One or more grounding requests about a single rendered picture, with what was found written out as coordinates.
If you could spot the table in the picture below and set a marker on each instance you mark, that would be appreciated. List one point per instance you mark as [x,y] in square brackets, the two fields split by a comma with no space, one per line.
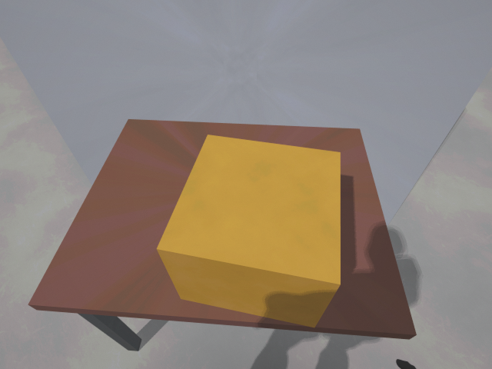
[108,266]

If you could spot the carton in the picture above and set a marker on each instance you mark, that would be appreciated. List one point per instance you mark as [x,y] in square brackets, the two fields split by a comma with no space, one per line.
[257,229]

